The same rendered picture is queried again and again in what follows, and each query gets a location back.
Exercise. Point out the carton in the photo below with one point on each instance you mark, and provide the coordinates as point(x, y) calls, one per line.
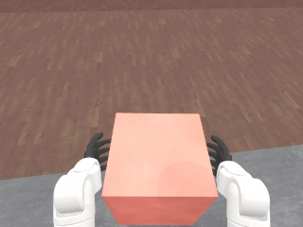
point(158, 170)

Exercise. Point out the robot left hand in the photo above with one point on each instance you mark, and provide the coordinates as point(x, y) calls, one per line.
point(93, 151)

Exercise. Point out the robot right hand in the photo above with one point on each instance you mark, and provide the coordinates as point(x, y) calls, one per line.
point(222, 154)

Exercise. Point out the robot left forearm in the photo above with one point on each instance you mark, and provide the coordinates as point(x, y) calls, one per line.
point(74, 195)

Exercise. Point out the robot right forearm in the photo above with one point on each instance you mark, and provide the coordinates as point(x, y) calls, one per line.
point(247, 198)

